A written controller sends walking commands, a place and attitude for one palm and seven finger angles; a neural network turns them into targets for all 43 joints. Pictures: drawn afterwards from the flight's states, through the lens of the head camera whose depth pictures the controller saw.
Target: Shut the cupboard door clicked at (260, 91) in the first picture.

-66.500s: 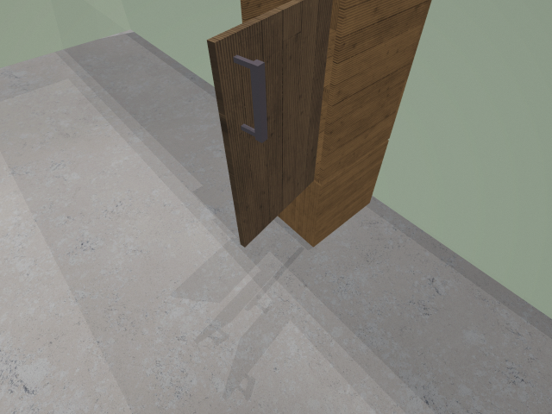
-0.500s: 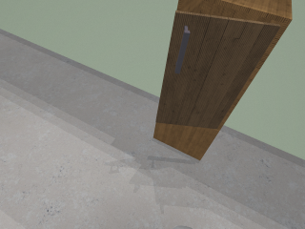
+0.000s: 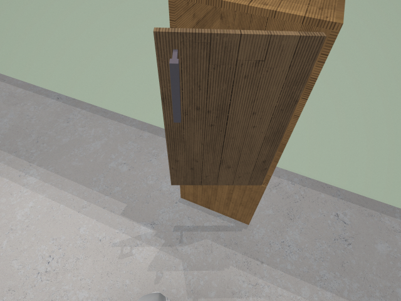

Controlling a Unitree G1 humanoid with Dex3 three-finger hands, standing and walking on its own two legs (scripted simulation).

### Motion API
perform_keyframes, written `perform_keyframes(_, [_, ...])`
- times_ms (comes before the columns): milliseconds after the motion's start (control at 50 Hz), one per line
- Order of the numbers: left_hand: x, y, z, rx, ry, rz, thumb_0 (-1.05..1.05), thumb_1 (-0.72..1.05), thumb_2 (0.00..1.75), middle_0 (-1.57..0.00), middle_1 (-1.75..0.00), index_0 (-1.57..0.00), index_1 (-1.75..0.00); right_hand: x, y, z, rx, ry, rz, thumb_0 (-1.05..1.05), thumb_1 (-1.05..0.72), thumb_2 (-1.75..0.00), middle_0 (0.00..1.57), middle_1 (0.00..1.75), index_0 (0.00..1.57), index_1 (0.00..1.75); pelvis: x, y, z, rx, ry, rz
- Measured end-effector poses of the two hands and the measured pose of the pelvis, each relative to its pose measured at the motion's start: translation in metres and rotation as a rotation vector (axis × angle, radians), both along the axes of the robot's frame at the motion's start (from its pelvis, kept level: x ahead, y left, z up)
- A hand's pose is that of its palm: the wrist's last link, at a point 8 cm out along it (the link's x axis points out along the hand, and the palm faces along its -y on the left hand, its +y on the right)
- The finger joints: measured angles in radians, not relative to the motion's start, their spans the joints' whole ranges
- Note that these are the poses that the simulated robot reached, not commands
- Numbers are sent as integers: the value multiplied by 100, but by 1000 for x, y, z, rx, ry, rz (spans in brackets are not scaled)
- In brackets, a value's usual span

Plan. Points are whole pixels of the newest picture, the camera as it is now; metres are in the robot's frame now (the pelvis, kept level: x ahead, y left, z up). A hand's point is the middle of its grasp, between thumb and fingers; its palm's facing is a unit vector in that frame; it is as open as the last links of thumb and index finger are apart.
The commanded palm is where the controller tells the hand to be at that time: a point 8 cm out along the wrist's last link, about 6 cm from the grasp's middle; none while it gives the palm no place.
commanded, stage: come to a stop and stand still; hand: left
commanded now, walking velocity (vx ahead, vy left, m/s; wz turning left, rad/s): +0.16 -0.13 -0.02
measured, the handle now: (176, 88) +0.54 +0.07 +0.13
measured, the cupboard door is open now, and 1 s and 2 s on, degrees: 24 24 24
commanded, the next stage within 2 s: look again from close up in 1.14 s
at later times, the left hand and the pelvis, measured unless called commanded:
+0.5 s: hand out of the picture +0.11 +0.14 -0.16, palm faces +0.06 -0.96 -0.26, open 7.4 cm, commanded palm none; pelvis +0.07 -0.05 +0.00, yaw +1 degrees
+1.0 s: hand out of the picture +0.07 +0.22 -0.16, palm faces -0.02 -0.96 -0.29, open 7.4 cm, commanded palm none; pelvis +0.03 +0.02 -0.01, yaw -2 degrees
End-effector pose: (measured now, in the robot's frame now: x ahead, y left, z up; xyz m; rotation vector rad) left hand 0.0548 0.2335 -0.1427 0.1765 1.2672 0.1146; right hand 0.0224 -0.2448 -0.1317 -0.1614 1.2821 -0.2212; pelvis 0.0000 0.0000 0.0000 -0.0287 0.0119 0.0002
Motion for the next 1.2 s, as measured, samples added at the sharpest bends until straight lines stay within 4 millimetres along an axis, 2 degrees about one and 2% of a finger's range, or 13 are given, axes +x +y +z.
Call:
perform_keyframes(60, [-1, -3, -12, -19, 47, 28, 0, 93, 89, -20, -30, -20, -30, 54, 0, 4, -12, -90, 44, 1, -91, -90, 19, 29, 20, 30, 22, -5, -5, -12, -11, 0])
perform_keyframes(100, [2, -6, -23, -33, 71, 46, 1, 93, 89, -20, -30, -20, -30, 81, 0, 1, -26, -137, 68, 1, -91, -90, 19, 29, 20, 30, 37, -6, -13, -22, -20, -8])
perform_keyframes(180, [13, -18, -27, -32, 108, 59, 1, 92, 89, -20, -30, -19, -30, 107, 0, 0, -25, -138, 88, 0, -91, -90, 20, 29, 20, 30, 55, -14, -14, 15, -29, -20])
perform_keyframes(260, [29, -33, -14, -18, 85, 75, 1, 92, 89, -20, -30, -19, -30, 114, -6, -7, 13, -76, 97, 1, -91, -90, 20, 29, 20, 30, 63, -26, -8, 22, -35, -1])
perform_keyframes(340, [39, -44, -7, 20, 53, 76, 1, 91, 89, -20, -30, -20, -30, 118, -22, -18, 54, -38, 72, 1, -91, -90, 20, 29, 20, 30, 69, -43, -9, 36, -31, 12])
perform_keyframes(460, [45, -49, 9, 53, 51, 77, 1, 91, 89, -20, -30, -20, -30, 118, -45, -14, 43, 7, 55, 1, -91, -90, 20, 29, 20, 30, 72, -49, 0, 58, -10, 11])
perform_keyframes(540, [42, -40, 16, 71, 52, 89, 1, 91, 89, -20, -30, -20, -30, 120, -50, -6, 22, 12, 68, 1, -91, -90, 20, 29, 20, 30, 69, -46, 6, 71, -2, 11])
perform_keyframes(620, [30, -24, 15, 83, 64, 98, 1, 91, 89, -20, -30, -20, -30, 126, -45, 2, 3, -13, 87, 1, -91, -90, 19, 29, 20, 30, 64, -38, 7, 72, -2, 12])
perform_keyframes(700, [20, -1, 4, 98, 60, 86, 1, 90, 89, -20, -30, -20, -30, 131, -32, 1, -19, -111, 97, 1, -91, -90, 19, 29, 20, 30, 59, -19, -5, 31, -8, 17])
perform_keyframes(800, [17, 23, 1, 112, 13, 77, 1, 91, 89, -20, -30, -20, -30, 123, -1, -5, 3, -173, 127, 1, -91, -90, 19, 29, 20, 30, 49, -1, -14, 32, -44, 12])
perform_keyframes(920, [12, 31, 11, 110, -6, 20, 1, 91, 89, -20, -30, -20, -30, 102, 37, -13, 97, -180, 107, 1, -92, -90, 20, 29, 20, 30, 38, 11, -10, 37, -44, -17])
perform_keyframes(1060, [6, 29, 13, 89, 18, -8, 1, 91, 89, -20, -30, -20, -30, 69, 31, -13, 78, -119, 77, -1, -94, -90, 20, 30, 20, 30, 34, 16, -6, 43, -20, -27])
perform_keyframes(1200, [0, 16, 7, 51, 68, -9, 1, 91, 89, -20, -30, -20, -30, 33, 20, -12, 51, 12, 47, 1, -92, -90, 20, 29, 20, 30, 38, 13, -3, 44, -13, -29])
